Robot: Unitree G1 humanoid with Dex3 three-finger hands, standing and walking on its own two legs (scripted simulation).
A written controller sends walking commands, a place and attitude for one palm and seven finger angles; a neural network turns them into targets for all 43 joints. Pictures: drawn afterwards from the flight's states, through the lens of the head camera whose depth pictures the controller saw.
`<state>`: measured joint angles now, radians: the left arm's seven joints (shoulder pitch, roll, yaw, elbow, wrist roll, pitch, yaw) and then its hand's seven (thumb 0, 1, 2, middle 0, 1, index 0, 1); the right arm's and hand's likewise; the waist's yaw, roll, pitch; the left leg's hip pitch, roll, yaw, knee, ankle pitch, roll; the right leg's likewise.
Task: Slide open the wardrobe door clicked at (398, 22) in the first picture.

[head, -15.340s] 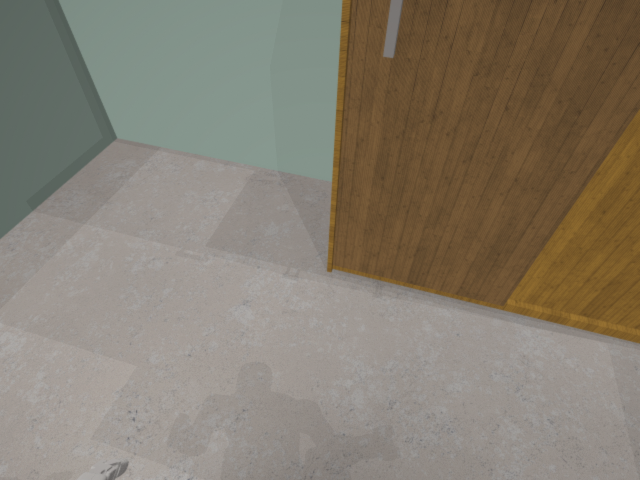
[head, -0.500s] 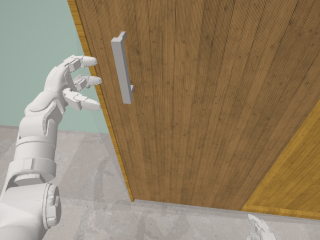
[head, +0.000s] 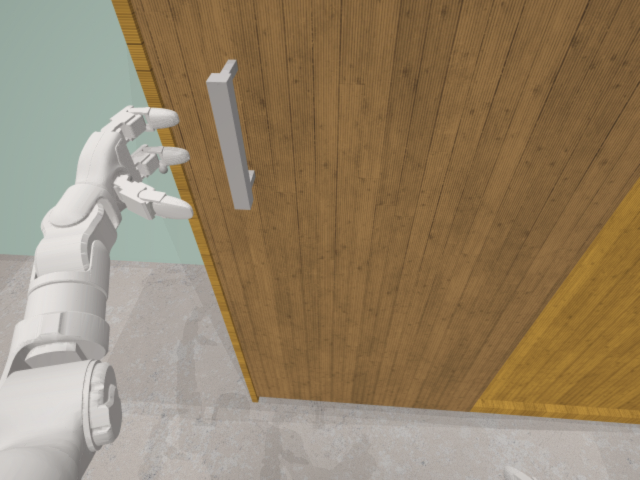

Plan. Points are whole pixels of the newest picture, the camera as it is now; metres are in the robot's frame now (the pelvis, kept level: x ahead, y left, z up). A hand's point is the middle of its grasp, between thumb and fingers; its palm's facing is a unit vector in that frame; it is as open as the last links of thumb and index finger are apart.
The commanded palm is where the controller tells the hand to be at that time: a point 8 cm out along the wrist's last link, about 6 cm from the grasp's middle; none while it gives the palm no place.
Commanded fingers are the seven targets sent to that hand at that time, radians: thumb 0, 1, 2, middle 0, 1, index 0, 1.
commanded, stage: move the hooked fingers beside the handle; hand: left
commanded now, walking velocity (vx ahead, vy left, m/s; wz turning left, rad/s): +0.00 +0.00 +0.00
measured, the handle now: (237, 139) +0.47 +0.12 +0.21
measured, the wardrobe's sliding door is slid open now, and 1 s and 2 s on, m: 0.00 0.00 0.00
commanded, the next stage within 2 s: none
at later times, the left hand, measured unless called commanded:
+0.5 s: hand (168, 167) +0.41 +0.19 +0.21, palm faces -0.01 -1.00 -0.02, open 14.0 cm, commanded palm +0.39 +0.23 +0.21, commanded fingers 0.00 -0.50 0.30 -0.30 -1.20 -0.30 -1.20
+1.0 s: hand (180, 167) +0.42 +0.18 +0.21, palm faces -0.03 -1.00 -0.04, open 14.0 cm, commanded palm +0.40 +0.23 +0.22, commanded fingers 0.00 -0.50 0.30 -0.30 -1.20 -0.30 -1.20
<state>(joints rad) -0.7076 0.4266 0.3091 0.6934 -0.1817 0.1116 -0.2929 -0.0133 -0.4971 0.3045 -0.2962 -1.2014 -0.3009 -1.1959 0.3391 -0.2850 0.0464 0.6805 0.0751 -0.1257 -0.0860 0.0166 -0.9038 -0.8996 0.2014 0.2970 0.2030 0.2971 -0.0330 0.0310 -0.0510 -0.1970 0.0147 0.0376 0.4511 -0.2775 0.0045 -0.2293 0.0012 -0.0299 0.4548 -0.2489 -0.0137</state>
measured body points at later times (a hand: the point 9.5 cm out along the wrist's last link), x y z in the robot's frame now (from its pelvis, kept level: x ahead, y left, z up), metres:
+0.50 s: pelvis +0.00 +0.01 +0.00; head -0.01 -0.01 +0.45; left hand +0.41 +0.25 +0.21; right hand +0.14 -0.23 -0.10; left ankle -0.03 +0.12 -0.74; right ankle -0.01 -0.11 -0.74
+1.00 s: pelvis +0.00 +0.00 +0.00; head -0.01 -0.02 +0.45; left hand +0.42 +0.23 +0.21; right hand +0.10 -0.26 -0.11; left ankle -0.03 +0.12 -0.74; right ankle -0.01 -0.11 -0.74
